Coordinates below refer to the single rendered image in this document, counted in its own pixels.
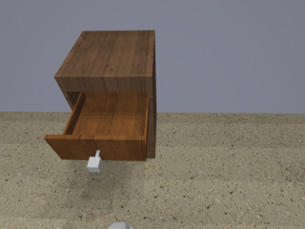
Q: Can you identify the cabinet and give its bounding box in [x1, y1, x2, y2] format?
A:
[54, 30, 157, 158]

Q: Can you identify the handle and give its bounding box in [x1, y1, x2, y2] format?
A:
[87, 150, 103, 173]

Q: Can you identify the drawer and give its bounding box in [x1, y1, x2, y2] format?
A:
[44, 92, 150, 161]

